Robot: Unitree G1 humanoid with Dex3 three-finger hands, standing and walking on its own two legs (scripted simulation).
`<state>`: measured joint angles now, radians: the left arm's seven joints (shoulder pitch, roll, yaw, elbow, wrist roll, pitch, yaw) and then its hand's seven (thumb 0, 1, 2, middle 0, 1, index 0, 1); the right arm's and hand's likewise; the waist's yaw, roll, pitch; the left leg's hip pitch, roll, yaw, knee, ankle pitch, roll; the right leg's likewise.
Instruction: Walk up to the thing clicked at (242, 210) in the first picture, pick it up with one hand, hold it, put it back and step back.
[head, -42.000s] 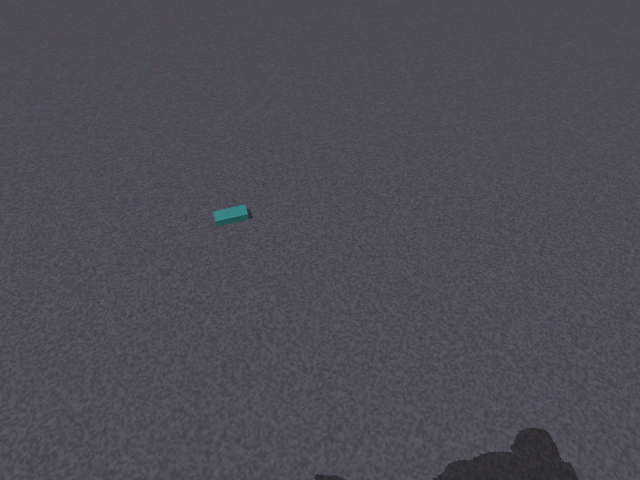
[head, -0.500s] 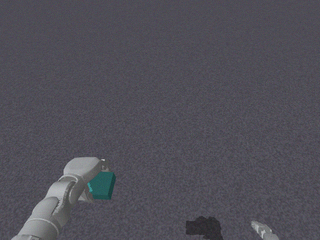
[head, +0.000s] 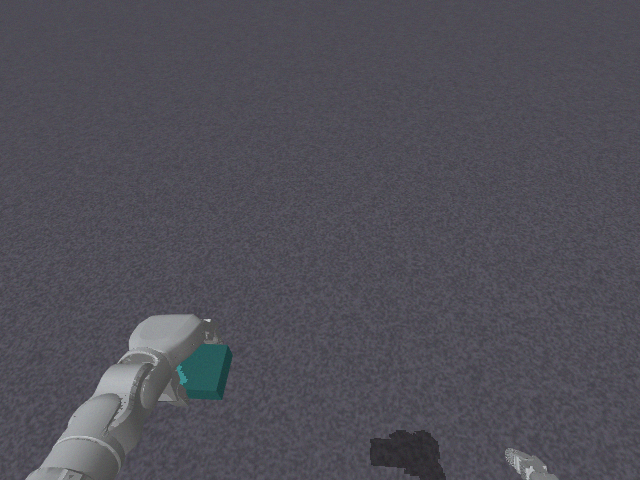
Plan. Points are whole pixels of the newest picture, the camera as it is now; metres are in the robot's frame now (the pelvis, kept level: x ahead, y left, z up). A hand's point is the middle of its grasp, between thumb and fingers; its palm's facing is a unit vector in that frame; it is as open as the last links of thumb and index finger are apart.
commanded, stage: crouch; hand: left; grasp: from above
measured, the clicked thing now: (176, 369) +0.31 +0.24 -0.07
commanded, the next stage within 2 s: none
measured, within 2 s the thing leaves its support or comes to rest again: neither
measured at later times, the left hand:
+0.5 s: hand (195, 386) +0.31 +0.23 -0.14, palm faces -0.43 +0.04 -0.90, open 9.4 cm
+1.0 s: hand (233, 393) +0.39 +0.24 -0.38, palm faces -0.46 +0.03 -0.89, open 9.4 cm
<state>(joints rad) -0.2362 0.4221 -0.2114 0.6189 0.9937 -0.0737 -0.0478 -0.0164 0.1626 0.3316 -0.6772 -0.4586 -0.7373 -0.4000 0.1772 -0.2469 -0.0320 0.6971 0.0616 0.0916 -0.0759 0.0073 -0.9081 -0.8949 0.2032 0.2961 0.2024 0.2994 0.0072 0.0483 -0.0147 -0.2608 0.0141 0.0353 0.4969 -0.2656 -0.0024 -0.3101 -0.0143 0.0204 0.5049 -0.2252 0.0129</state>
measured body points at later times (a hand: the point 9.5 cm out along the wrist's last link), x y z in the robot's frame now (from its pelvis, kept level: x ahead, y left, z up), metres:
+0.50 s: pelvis -0.03 +0.00 -0.06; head +0.05 +0.01 +0.39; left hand +0.33 +0.23 -0.09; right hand +0.09 -0.27 -0.17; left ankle +0.00 +0.12 -0.74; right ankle +0.02 -0.13 -0.74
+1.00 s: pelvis -0.07 +0.02 -0.26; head +0.12 +0.04 +0.15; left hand +0.41 +0.23 -0.33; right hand -0.06 -0.25 -0.38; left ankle -0.01 +0.12 -0.74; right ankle +0.02 -0.13 -0.74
